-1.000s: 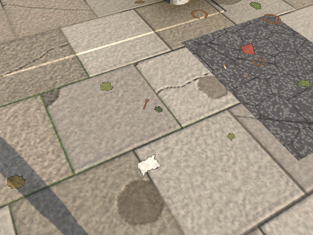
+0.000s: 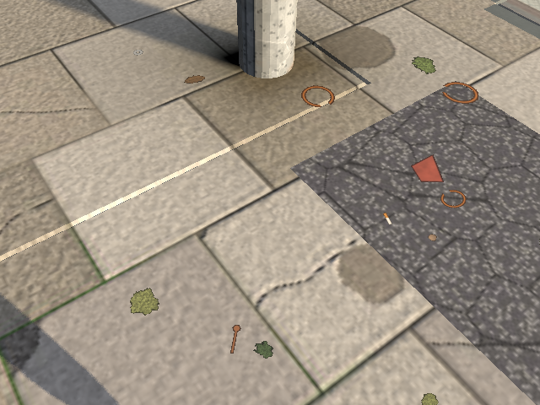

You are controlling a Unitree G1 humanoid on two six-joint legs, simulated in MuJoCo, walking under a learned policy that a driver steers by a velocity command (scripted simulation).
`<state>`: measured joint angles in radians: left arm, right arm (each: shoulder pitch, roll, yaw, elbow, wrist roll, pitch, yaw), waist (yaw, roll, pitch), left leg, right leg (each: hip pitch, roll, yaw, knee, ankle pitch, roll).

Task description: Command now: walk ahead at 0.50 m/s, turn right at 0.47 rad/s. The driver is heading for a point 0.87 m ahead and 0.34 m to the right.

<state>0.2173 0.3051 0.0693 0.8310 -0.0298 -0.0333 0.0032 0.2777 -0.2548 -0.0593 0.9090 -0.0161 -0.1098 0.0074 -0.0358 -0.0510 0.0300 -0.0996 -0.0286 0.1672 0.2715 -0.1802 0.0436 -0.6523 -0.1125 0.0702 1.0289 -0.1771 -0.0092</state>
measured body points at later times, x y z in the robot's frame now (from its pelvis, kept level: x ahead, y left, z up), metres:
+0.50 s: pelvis +0.27 -0.08 +0.00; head +0.30 -0.11 +0.45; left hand +0.42 +0.17 -0.11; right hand +0.37 -0.39 -0.10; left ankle +0.39 +0.09 -0.67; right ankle +0.26 -0.14 -0.75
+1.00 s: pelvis +0.55 -0.13 +0.00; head +0.57 -0.14 +0.45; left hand +0.83 +0.03 -0.10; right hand +0.46 -0.40 -0.12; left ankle +0.61 -0.03 -0.75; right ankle +0.50 -0.27 -0.67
